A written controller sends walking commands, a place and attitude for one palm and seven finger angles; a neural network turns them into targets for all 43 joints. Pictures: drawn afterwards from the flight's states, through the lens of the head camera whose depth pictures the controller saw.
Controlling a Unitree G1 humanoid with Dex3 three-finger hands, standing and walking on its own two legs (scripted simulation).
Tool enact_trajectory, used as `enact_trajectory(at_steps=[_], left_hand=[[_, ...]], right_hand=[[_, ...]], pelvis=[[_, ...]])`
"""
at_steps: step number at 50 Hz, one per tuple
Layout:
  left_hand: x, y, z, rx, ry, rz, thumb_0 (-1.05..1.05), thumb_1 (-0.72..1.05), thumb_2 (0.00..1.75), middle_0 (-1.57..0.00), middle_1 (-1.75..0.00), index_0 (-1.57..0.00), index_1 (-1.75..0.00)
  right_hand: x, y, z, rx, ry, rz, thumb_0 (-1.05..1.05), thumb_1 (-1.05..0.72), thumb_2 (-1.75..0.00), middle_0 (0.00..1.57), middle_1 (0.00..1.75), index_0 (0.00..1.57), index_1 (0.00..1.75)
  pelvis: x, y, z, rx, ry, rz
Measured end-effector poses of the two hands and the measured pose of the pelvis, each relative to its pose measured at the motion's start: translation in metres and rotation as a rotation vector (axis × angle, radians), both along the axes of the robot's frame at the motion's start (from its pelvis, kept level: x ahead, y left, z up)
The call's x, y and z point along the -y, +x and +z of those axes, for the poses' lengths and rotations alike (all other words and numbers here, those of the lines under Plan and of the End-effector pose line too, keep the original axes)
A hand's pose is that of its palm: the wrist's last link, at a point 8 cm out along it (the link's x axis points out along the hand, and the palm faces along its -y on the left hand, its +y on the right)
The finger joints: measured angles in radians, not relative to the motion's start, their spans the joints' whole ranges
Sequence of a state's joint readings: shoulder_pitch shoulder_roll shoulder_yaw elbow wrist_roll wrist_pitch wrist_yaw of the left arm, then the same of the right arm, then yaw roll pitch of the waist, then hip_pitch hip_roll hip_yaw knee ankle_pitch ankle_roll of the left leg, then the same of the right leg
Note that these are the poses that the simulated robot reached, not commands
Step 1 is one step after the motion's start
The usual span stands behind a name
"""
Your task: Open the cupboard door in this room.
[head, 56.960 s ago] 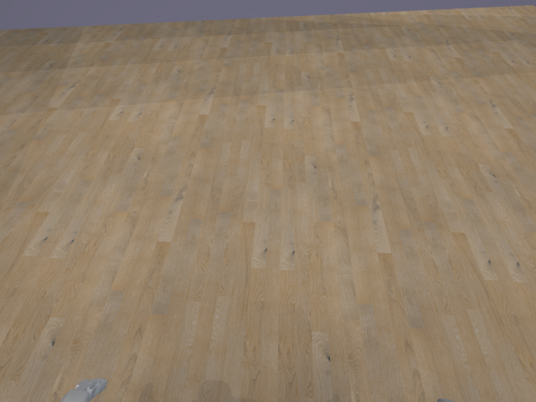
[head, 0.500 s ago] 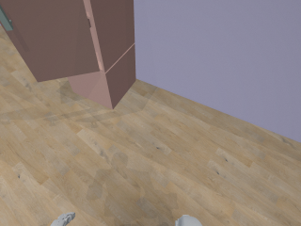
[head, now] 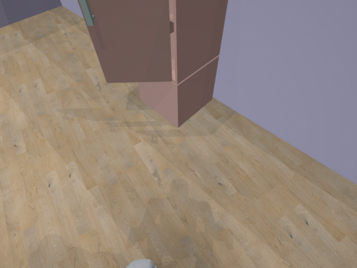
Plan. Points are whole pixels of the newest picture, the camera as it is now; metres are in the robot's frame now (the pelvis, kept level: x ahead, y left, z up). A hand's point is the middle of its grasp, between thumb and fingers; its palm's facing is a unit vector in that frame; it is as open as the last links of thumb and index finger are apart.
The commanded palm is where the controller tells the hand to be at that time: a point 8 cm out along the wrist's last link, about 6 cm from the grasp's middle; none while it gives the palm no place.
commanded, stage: take the last steps up to it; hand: left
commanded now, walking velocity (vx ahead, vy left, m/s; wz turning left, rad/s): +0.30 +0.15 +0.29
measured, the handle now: (86, 4) +1.00 +0.43 +0.09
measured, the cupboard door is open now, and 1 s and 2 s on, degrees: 45 45 45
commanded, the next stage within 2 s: come to a stop and stand still in 1.36 s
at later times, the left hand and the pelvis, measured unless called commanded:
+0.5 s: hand (94, 259) +0.15 +0.23 -0.16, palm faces +0.06 -0.98 -0.18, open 7.4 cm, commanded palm none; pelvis +0.08 +0.05 +0.00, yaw +4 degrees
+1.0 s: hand (90, 251) +0.17 +0.25 -0.18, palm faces +0.24 -0.96 -0.17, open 7.3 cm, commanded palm none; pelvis +0.24 +0.09 +0.00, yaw +9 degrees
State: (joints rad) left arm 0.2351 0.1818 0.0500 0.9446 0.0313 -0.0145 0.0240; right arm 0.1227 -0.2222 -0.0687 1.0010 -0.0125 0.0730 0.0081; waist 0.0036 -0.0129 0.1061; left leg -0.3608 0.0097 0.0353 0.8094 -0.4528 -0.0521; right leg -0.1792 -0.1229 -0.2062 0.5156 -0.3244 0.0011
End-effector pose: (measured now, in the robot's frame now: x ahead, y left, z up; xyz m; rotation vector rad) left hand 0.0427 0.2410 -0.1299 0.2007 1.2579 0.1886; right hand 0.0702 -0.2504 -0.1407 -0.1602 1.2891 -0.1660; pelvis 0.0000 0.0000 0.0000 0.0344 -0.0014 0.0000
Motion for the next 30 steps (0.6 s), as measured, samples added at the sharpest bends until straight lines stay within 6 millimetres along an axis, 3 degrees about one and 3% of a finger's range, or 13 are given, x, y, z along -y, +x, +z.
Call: enact_trajectory(at_steps=[6, 8, 11, 20, 26, 30], left_hand=[[-0.037, -0.051, -0.028, -0.124, -0.034, 0.102, 0.00, 0.92, 0.90, -0.20, -0.30, -0.20, -0.30], [-0.044, -0.055, -0.027, -0.155, -0.041, 0.114, 0.00, 0.92, 0.90, -0.20, -0.30, -0.20, -0.30], [-0.051, -0.045, -0.021, -0.138, -0.058, 0.119, 0.01, 0.92, 0.90, -0.20, -0.30, -0.20, -0.30], [-0.050, 0.033, -0.006, -0.006, -0.078, 0.078, 0.01, 0.91, 0.90, -0.20, -0.30, -0.19, -0.30], [-0.034, 0.112, -0.003, 0.068, -0.071, 0.004, 0.01, 0.91, 0.90, -0.20, -0.30, -0.19, -0.30], [-0.021, 0.165, -0.004, 0.153, -0.056, -0.018, 0.01, 0.91, 0.90, -0.20, -0.30, -0.20, -0.30]], right_hand=[[-0.037, 0.049, 0.007, 0.118, -0.039, 0.115, 0.01, -0.91, -0.90, 0.20, 0.30, 0.20, 0.30], [-0.047, 0.052, 0.011, 0.136, -0.044, 0.128, 0.01, -0.91, -0.90, 0.20, 0.30, 0.20, 0.30], [-0.060, 0.044, 0.016, 0.119, -0.041, 0.128, 0.00, -0.91, -0.89, 0.20, 0.30, 0.20, 0.30], [-0.072, -0.011, 0.009, -0.076, -0.005, 0.063, 0.00, -0.92, -0.89, 0.20, 0.30, 0.21, 0.30], [-0.074, -0.043, -0.002, -0.229, 0.036, -0.010, 0.01, -0.92, -0.89, 0.20, 0.30, 0.21, 0.30], [-0.070, -0.047, -0.015, -0.327, 0.068, -0.034, 0.01, -0.91, -0.89, 0.20, 0.30, 0.20, 0.30]], pelvis=[[-0.027, 0.004, -0.013, 0.002, -0.025, 0.034], [-0.034, 0.007, -0.011, 0.003, -0.032, 0.036], [-0.042, 0.014, -0.003, 0.005, -0.042, 0.048], [-0.053, 0.048, 0.005, 0.002, -0.033, 0.075], [-0.045, 0.084, -0.001, -0.001, -0.012, 0.072], [-0.034, 0.113, -0.013, 0.006, -0.011, 0.086]])
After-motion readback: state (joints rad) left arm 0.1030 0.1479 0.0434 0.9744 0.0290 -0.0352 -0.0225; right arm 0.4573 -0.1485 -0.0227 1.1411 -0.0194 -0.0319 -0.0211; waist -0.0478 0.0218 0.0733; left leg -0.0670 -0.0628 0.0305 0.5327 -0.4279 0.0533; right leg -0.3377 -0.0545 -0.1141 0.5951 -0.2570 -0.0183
